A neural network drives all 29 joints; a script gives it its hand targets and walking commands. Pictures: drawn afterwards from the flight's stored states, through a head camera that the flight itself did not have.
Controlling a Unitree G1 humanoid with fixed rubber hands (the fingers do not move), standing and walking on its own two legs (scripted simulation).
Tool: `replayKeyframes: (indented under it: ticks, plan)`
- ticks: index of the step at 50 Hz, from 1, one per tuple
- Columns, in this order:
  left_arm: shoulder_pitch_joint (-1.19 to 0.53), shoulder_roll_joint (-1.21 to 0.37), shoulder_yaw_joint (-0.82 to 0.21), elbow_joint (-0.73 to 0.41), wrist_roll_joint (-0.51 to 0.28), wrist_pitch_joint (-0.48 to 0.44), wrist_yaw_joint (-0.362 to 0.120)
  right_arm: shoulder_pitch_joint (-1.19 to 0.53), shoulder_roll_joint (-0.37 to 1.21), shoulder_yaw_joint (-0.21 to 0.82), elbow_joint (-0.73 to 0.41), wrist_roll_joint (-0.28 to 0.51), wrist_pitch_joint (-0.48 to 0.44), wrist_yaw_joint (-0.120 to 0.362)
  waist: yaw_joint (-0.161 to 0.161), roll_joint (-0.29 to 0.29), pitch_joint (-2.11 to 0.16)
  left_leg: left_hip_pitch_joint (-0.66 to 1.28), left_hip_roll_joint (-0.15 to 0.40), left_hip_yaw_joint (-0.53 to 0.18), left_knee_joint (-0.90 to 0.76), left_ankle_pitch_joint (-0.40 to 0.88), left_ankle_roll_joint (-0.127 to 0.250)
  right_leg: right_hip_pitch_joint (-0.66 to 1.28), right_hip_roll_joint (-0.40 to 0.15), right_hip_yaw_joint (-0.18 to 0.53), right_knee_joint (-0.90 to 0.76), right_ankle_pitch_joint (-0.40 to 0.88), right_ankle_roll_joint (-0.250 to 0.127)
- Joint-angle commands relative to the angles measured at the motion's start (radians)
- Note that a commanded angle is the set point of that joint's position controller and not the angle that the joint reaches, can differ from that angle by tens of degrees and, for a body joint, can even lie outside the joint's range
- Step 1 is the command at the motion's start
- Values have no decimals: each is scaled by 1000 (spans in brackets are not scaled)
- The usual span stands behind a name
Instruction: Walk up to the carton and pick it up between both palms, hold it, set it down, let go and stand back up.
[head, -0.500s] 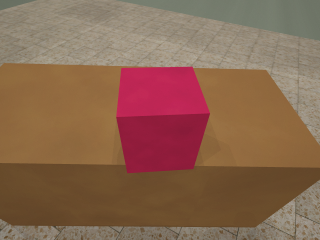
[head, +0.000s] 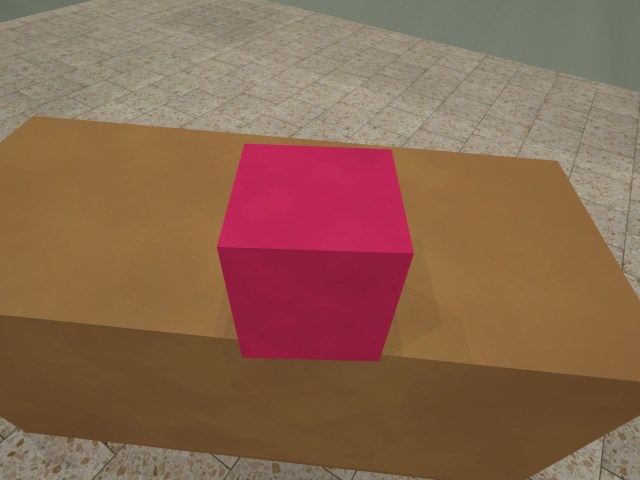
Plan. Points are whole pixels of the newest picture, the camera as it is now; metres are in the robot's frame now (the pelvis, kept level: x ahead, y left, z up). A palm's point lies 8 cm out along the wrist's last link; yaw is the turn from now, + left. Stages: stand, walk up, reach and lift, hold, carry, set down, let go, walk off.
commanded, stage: walk up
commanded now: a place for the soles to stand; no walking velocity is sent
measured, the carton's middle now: (314, 256) +0.43 +0.04 +0.05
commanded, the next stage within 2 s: reach and lift in 1.62 s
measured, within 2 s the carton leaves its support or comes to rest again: neither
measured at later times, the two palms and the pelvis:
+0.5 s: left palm out of the picture +0.01 +0.24 -0.13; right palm out of the picture +0.02 -0.22 -0.13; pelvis +0.02 +0.01 +0.01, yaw +0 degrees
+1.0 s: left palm out of the picture +0.01 +0.25 -0.13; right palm out of the picture +0.01 -0.23 -0.13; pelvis +0.01 +0.01 +0.01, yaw +2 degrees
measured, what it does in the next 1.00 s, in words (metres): stands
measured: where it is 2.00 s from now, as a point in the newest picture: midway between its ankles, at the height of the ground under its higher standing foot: outside the picture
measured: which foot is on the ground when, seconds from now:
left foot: down 0.00-1.00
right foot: down 0.00-1.00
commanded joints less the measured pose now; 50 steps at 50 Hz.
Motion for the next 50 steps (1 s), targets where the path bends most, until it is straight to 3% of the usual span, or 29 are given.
replayKeyframes:
  ticks: [1, 5, 10, 40, 42, 50]
  plan:
    - [83, 110, 9, 10, 3, -7, 3, 43, -142, -24, 6, 10, -4, 2, -9, 98, 108, -103, 114, -175, -237, -125, 54, -25, -102, 146, -169, -31, 6]
    - [72, 103, 4, 42, -5, -37, 1, 51, -119, -11, 33, 3, -27, 6, -22, 41, 16, 24, 93, -128, -170, 90, 47, -19, -126, 154, -190, 71, -2]
    - [59, 87, -1, 68, -4, -39, 4, 35, -120, -5, 59, 3, -32, 1, -22, 25, -3, 30, 96, -119, -167, 162, 46, 20, -129, 138, -190, 137, -4]
    - [41, 89, -10, 148, -9, -33, 14, 75, -108, 14, 149, 1, -30, -8, -22, 31, 22, 13, 91, -121, -192, 161, 38, 51, -142, 122, -204, 134, -4]
    - [17, 102, -2, 122, -5, -36, 17, 61, -130, 3, 147, 9, -26, -10, -22, 33, 11, 2, 89, -119, -166, 238, 40, 63, -156, 119, -181, 202, -8]
    - [15, 102, 8, 107, -7, -25, 19, 61, -123, -1, 139, 4, -16, -12, -25, 24, 18, -22, 77, -133, -154, 166, 39, 45, -156, 109, -185, 108, -17]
